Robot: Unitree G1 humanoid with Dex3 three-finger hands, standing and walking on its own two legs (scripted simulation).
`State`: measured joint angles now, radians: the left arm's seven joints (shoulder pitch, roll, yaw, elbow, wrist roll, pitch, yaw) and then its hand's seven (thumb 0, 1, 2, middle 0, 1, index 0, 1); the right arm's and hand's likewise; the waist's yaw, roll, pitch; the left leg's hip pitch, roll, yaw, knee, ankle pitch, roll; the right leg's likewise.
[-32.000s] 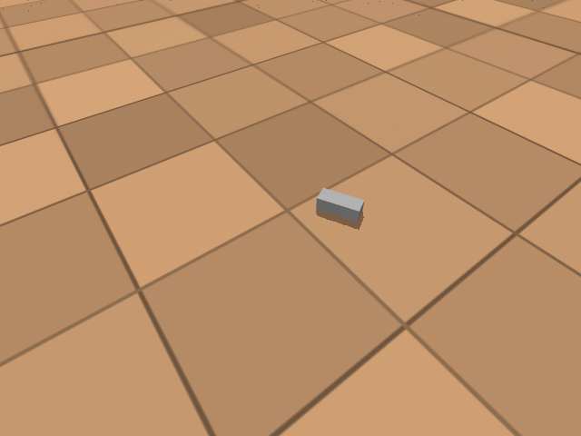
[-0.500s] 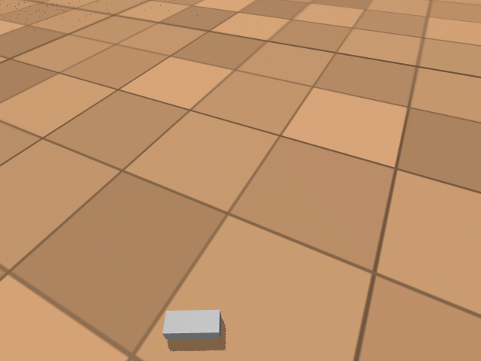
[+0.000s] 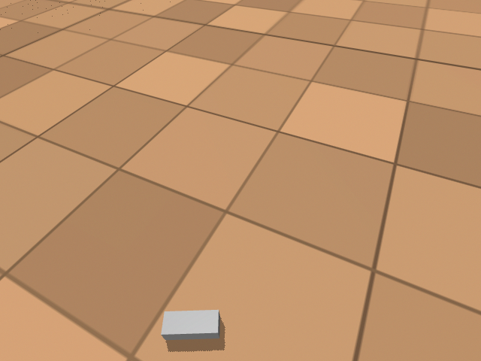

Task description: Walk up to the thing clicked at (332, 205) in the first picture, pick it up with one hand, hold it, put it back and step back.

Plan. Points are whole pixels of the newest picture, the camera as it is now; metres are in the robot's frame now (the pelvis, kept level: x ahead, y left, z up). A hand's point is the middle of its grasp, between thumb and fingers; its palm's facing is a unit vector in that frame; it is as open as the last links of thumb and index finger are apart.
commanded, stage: stand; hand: left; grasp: from above
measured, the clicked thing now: (191, 324) +0.41 +0.24 -0.74
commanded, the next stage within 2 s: step back in 0.74 s
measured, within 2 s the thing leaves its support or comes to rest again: neither
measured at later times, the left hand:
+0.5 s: hand out of the picture +0.09 +0.24 -0.16, palm faces -0.01 -0.94 -0.33, open 7.3 cm
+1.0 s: hand out of the picture +0.07 +0.29 -0.18, palm faces -0.05 -0.93 -0.37, open 7.3 cm
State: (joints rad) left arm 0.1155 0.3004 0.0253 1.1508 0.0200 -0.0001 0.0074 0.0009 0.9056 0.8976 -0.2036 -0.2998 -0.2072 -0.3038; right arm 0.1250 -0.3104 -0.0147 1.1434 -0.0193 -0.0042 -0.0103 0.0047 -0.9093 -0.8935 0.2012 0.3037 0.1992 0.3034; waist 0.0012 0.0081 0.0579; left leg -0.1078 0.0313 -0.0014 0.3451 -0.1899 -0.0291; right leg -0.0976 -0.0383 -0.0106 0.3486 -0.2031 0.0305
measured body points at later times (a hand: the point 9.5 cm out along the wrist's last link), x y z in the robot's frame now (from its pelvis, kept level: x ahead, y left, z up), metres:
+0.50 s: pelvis +0.01 +0.00 +0.00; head +0.02 +0.00 +0.45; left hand +0.09 +0.29 -0.13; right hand +0.08 -0.30 -0.14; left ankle +0.00 +0.14 -0.75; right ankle -0.01 -0.14 -0.75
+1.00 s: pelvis -0.04 +0.03 -0.02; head +0.02 +0.03 +0.42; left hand +0.07 +0.33 -0.15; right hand +0.04 -0.30 -0.14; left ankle -0.04 +0.13 -0.74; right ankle -0.01 -0.14 -0.75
